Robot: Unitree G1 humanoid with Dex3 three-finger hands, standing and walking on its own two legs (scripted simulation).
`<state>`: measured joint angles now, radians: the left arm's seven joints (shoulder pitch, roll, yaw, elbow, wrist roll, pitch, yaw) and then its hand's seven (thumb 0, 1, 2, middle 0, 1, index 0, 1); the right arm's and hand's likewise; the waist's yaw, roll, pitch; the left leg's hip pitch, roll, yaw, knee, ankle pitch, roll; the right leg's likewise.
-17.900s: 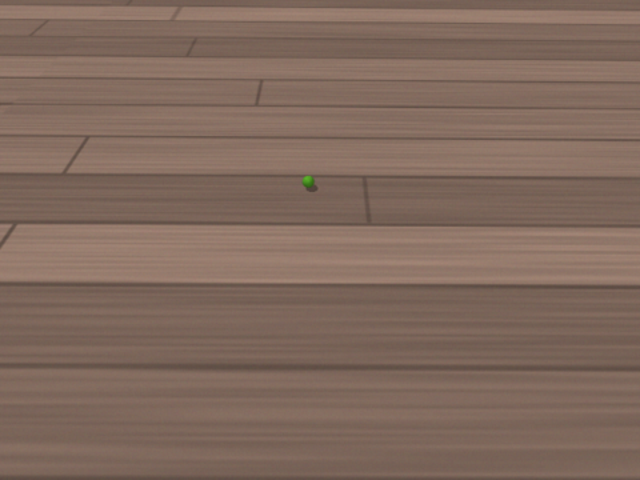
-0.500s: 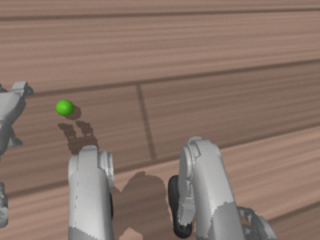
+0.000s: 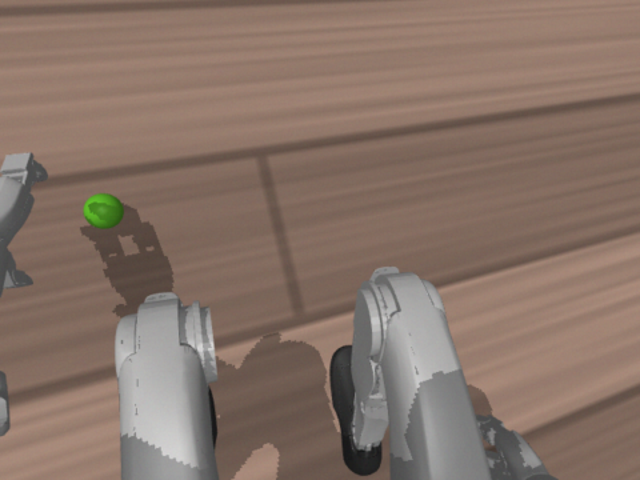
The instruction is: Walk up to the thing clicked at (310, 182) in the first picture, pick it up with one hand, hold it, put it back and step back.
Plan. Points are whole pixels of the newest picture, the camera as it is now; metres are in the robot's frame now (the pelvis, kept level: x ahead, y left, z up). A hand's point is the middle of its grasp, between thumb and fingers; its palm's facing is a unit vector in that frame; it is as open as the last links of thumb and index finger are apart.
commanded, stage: rise first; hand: left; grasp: from above
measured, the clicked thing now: (103, 211) +0.47 +0.27 -0.30
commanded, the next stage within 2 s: approach in 0.12 s
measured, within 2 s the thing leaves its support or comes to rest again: neither
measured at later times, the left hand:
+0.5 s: hand (55, 210) +0.44 +0.30 -0.19, palm faces -0.43 -0.05 -0.90, open 14.0 cm
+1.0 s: hand (66, 217) +0.44 +0.29 -0.20, palm faces -0.54 -0.11 -0.84, open 14.0 cm
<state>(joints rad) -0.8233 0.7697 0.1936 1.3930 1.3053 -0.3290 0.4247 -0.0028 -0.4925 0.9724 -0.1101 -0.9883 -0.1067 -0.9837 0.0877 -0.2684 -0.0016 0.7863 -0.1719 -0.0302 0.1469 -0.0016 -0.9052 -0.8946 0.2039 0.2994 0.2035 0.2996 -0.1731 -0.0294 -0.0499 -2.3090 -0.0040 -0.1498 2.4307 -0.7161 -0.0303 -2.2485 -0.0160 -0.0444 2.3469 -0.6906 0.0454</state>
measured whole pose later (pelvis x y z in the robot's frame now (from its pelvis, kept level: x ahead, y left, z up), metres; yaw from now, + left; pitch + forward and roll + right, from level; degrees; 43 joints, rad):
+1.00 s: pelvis +0.00 +0.00 +0.00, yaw -2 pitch +33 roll -8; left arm -0.90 0.76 0.14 1.43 1.20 -0.22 0.34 0.00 -0.51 0.96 -0.09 -1.06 -0.10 -1.05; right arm 0.18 -0.29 0.09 0.74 -0.15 -0.04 0.18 0.00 -0.91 -0.89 0.20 0.30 0.20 0.30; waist -0.26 0.00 0.02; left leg -2.32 0.00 -0.17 2.44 -0.71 -0.03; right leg -2.26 0.00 -0.06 2.34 -0.67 0.05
